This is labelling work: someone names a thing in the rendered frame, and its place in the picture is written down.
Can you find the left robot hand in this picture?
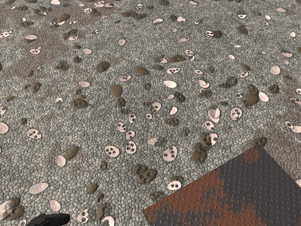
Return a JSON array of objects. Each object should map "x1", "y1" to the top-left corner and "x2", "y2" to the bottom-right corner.
[{"x1": 25, "y1": 213, "x2": 70, "y2": 226}]

